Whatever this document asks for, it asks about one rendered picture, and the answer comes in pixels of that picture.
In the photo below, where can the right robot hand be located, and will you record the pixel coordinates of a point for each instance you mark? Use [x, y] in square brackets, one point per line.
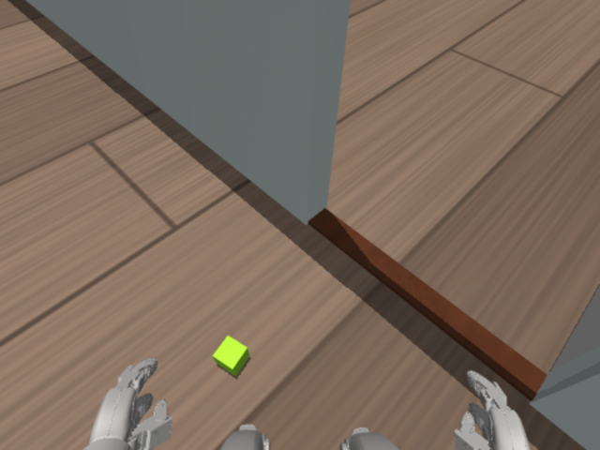
[501, 427]

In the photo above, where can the left robot hand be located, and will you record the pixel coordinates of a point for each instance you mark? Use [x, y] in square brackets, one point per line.
[121, 411]

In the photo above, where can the cube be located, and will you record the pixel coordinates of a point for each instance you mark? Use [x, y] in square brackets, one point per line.
[231, 355]

